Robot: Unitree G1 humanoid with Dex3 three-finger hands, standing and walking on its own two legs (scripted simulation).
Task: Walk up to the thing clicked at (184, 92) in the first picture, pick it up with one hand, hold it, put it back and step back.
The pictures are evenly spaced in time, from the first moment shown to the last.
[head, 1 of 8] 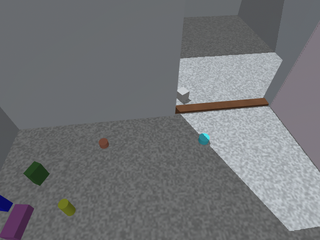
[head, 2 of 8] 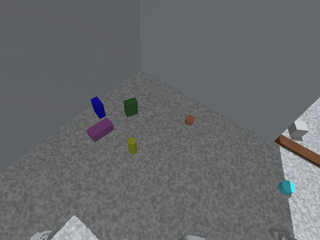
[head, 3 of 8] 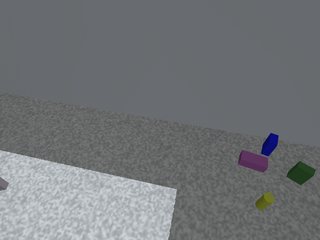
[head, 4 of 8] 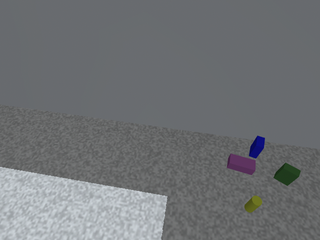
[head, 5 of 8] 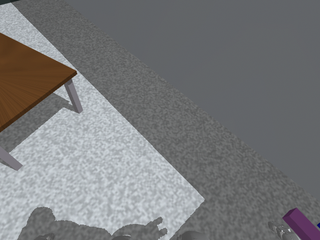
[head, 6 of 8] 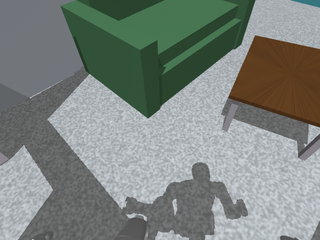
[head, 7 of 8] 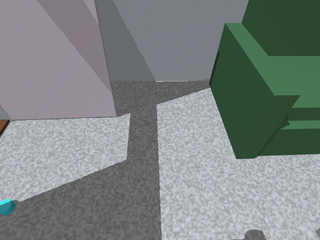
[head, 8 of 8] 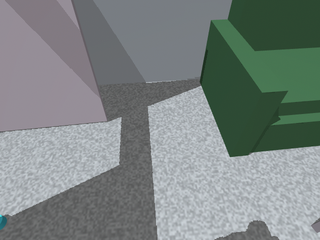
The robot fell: no
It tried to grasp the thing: no
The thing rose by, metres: 0.00
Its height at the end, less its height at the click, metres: +0.00
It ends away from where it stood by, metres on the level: 0.00
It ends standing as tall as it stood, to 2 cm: yes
